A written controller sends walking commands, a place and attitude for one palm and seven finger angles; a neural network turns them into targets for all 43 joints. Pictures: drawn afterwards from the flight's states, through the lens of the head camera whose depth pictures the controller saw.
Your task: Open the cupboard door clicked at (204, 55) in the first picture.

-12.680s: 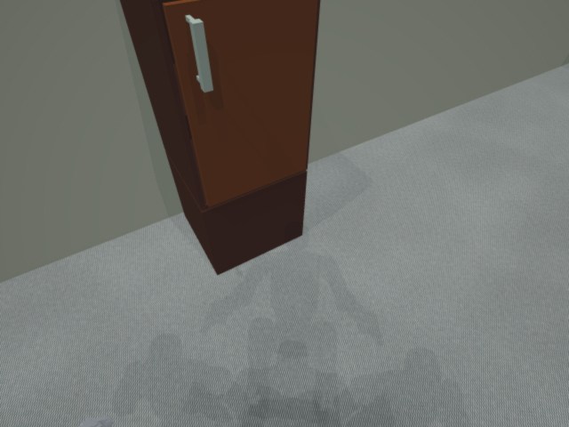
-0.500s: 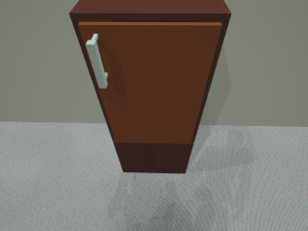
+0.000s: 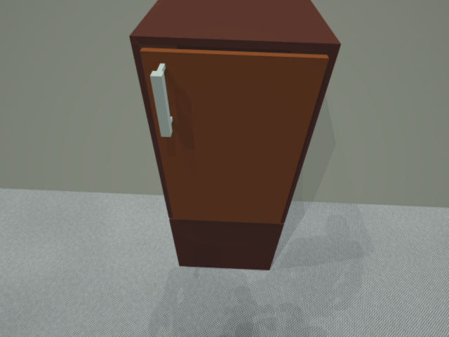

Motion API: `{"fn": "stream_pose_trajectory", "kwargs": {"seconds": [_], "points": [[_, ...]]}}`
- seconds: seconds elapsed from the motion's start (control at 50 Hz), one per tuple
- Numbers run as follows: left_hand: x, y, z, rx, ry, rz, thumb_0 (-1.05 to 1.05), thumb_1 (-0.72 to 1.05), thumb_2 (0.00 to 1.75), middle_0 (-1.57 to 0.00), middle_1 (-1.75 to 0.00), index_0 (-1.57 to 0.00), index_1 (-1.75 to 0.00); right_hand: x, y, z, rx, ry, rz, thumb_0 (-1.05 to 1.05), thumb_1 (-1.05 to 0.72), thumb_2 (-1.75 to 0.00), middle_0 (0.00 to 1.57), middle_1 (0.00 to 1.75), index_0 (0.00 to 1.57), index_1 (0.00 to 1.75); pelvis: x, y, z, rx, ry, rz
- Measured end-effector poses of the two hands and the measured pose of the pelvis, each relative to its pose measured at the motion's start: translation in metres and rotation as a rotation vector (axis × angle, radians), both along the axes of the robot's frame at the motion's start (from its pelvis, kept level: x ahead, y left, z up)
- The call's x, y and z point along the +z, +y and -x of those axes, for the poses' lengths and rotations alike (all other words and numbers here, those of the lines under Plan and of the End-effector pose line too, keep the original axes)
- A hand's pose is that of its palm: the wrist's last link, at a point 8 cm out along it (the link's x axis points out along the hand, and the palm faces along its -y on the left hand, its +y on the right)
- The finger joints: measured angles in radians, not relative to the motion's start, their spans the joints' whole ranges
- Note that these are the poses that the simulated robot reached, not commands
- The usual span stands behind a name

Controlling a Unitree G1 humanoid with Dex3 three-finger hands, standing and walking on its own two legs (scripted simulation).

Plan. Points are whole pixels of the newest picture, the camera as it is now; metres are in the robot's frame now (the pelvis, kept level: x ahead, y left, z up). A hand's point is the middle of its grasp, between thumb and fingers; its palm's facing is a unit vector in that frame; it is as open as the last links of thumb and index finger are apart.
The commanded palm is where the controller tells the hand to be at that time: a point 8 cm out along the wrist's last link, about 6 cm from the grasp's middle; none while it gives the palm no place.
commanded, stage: come to a stop and stand still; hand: left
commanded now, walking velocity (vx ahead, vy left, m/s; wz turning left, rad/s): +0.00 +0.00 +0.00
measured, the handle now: (164, 101) +0.54 +0.18 +0.16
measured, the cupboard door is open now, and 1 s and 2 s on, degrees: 0 0 0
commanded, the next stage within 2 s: look again from close up in 0.34 s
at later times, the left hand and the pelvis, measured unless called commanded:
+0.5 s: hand out of the picture -0.02 +0.17 -0.17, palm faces +0.04 -0.98 -0.17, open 7.4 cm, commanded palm none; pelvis -0.01 +0.00 +0.01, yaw +0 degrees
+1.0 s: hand out of the picture -0.01 +0.15 -0.17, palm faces +0.05 -0.99 -0.15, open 7.4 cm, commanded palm none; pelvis +0.00 -0.01 +0.01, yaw +0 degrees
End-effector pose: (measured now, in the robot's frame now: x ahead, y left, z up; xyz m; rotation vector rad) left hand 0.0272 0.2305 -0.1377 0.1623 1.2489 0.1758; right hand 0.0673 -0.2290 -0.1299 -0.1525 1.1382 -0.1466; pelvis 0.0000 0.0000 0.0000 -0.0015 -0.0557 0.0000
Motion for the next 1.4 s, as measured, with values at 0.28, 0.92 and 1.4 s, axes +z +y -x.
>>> {"fn": "stream_pose_trajectory", "kwargs": {"seconds": [0.28, 0.92, 1.4], "points": [[0.0, 0.002, 0.039, 0.008, 0.059, 0.018, 0.01, 0.91, 0.89, -0.2, -0.3, -0.2, -0.3, -0.002, 0.002, 0.06, -0.006, 0.132, 0.0, 0.01, -0.91, -0.9, 0.2, 0.3, 0.2, 0.3, 0.004, 0.003, 0.013, 0.006, 0.023, 0.0], [-0.005, -0.03, 0.05, 0.031, 0.125, 0.079, 0.01, 0.91, 0.89, -0.2, -0.3, -0.2, -0.3, -0.005, 0.015, 0.084, -0.039, 0.242, -0.038, 0.01, -0.92, -0.9, 0.2, 0.3, 0.2, 0.3, 0.009, -0.005, 0.006, 0.004, 0.024, 0.0], [0.153, -0.028, -0.147, -0.15, -1.286, 0.14, 0.02, 0.72, 0.81, -0.21, -0.43, -0.21, -0.43, 0.055, -0.039, -0.121, 0.137, -0.635, 0.108, 0.02, -0.91, -0.9, 0.2, 0.3, 0.2, 0.3, -0.039, -0.014, 0.001, 0.065, 0.145, -0.003]]}}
